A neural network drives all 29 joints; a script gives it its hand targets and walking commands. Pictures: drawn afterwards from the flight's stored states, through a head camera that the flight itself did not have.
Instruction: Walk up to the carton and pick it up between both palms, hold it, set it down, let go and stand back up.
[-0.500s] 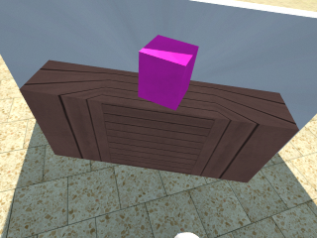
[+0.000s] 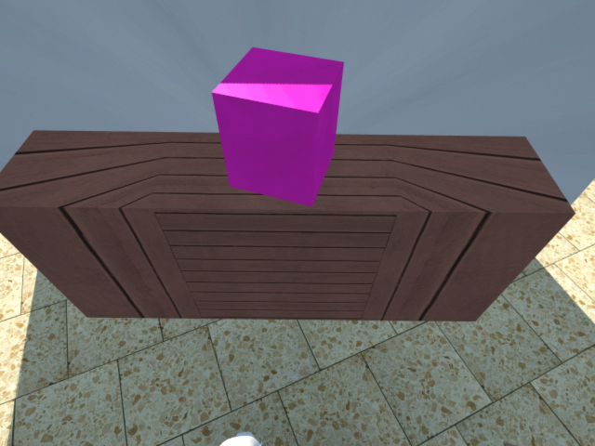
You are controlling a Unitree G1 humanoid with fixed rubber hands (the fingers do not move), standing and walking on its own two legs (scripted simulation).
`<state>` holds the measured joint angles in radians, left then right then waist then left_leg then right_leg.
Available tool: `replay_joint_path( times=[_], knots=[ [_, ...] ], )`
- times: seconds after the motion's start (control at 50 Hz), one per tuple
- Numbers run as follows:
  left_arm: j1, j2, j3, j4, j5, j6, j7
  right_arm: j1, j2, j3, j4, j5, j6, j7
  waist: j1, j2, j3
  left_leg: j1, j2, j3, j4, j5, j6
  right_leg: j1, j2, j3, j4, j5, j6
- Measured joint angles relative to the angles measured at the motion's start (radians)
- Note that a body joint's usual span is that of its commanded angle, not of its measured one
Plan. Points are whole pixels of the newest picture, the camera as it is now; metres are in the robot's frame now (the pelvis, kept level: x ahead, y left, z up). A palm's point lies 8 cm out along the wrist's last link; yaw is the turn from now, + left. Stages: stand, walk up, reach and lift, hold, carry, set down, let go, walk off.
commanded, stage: walk up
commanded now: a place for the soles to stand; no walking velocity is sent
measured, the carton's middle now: (282, 128) +0.77 +0.02 -0.02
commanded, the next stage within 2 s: none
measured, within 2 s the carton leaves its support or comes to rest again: neither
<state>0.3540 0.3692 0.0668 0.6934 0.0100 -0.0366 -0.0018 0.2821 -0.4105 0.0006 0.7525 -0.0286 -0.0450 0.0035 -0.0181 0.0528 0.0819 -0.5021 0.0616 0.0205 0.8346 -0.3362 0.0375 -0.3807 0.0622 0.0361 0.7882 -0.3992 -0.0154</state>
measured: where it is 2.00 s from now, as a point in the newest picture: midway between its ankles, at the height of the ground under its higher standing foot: (252, 405)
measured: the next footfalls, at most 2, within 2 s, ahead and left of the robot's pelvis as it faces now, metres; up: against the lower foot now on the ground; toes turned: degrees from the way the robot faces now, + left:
right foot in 0.30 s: +0.07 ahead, -0.14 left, +0.00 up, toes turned -1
left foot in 1.08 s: +0.25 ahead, +0.15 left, +0.00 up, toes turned -2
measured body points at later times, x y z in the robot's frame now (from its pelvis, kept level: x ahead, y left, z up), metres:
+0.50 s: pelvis +0.02 +0.01 +0.00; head +0.04 +0.02 +0.45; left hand +0.16 +0.30 -0.10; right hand +0.10 -0.31 -0.09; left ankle +0.07 +0.10 -0.70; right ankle +0.03 -0.14 -0.70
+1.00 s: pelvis +0.07 +0.02 +0.00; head +0.09 +0.03 +0.45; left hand +0.13 +0.33 -0.11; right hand +0.16 -0.30 -0.09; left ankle +0.14 +0.14 -0.67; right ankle +0.03 -0.14 -0.70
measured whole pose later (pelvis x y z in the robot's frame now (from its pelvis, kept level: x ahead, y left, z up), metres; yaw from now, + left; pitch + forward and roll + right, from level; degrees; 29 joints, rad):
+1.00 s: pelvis +0.07 +0.02 +0.00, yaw -5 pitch -1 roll -3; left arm 0.47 0.37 0.08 0.70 0.01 -0.08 0.02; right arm 0.22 -0.41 0.00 0.75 -0.03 0.00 0.06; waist 0.00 0.03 0.05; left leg -0.59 0.07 -0.04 1.06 -0.50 0.04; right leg -0.30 0.04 0.06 0.79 -0.47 0.01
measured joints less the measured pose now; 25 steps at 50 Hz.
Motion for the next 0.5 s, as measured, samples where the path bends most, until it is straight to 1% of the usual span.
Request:
replay_joint_path(
  times=[0.02,0.06,0.1,0.16,0.22,0.26,0.3,0.36,0.46,0.5],
  knots=[
    [-0.005,0.0,0.0,0.0,-0.002,0.001,0.002,0.0,0.004,0.0,0.0,0.0,-0.005,-0.002,0.0,-0.016,0.001,0.008,-0.009,0.011,-0.012,0.058,0.0,0.0,-0.01,0.009,0.011,-0.008,0.001],
    [-0.015,0.0,-0.011,0.0,-0.008,0.005,0.004,0.002,0.008,0.0,0.001,0.0,-0.017,-0.006,0.0,-0.039,0.001,0.03,-0.02,0.03,-0.013,0.026,0.0,-0.002,-0.018,0.021,0.052,-0.042,0.001],
    [-0.019,0.0,-0.014,0.0,-0.009,0.008,0.005,0.0,0.008,0.0,0.001,0.0,-0.019,-0.007,0.0,-0.047,0.001,0.058,-0.011,0.041,-0.021,-0.006,0.001,-0.003,-0.009,0.021,0.087,-0.125,0.001],
    [-0.03,0.0,-0.01,0.0,-0.007,0.008,0.006,-0.004,0.008,0.0,0.001,0.0,-0.02,-0.009,0.001,-0.056,0.001,0.091,0.008,0.054,-0.044,-0.012,0.001,-0.003,-0.009,0.022,0.095,-0.153,0.001],
    [-0.043,0.0,-0.01,0.0,-0.006,0.008,0.006,-0.008,0.008,0.0,0.001,0.0,-0.02,-0.01,0.001,-0.059,0.001,0.104,0.022,0.062,-0.048,-0.017,0.001,-0.002,-0.016,0.022,0.093,-0.117,0.001],
    [-0.044,0.001,-0.01,0.0,-0.006,0.008,0.006,-0.016,0.008,0.0,0.001,0.0,-0.019,-0.009,0.001,-0.064,0.001,0.103,0.025,0.073,-0.036,-0.025,0.001,0.003,-0.024,0.023,0.063,-0.039,0.001],
    [-0.044,0.001,-0.01,0.0,-0.005,0.008,0.006,-0.024,0.008,0.0,0.001,0.0,-0.016,-0.008,0.002,-0.065,0.001,0.089,0.026,0.081,-0.001,-0.045,0.001,0.028,-0.026,0.023,-0.013,0.034,0.001],
    [-0.047,0.0,-0.023,0.005,0.004,0.007,0.006,-0.038,0.013,0.0,0.001,0.001,0.005,-0.003,0.001,-0.045,0.004,0.082,0.041,0.077,0.036,-0.069,0.001,0.033,-0.015,0.021,-0.008,0.007,0.032],
    [-0.075,0.0,-0.029,0.005,0.003,0.007,0.006,-0.038,0.015,0.0,0.001,0.001,0.004,-0.001,0.001,-0.053,0.002,0.096,0.018,0.082,0.0,-0.048,0.001,0.033,-0.036,0.023,-0.008,0.009,0.033],
    [-0.081,0.0,-0.028,0.005,0.002,0.007,0.006,-0.038,0.015,0.0,0.001,0.001,0.001,0.001,0.001,-0.053,0.002,0.098,0.019,0.084,-0.004,-0.048,0.001,0.033,-0.036,0.023,-0.008,0.008,0.033]
  ],
)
